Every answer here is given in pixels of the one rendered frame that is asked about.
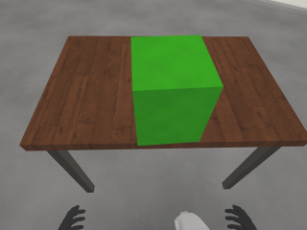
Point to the robot right hand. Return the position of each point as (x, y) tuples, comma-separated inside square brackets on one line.
[(243, 219)]

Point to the carton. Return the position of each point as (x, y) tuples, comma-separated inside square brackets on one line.
[(175, 87)]

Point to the robot left hand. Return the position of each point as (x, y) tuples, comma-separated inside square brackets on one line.
[(69, 220)]

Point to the right robot thigh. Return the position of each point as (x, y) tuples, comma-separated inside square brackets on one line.
[(189, 221)]

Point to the table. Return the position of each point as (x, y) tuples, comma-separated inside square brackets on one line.
[(87, 104)]

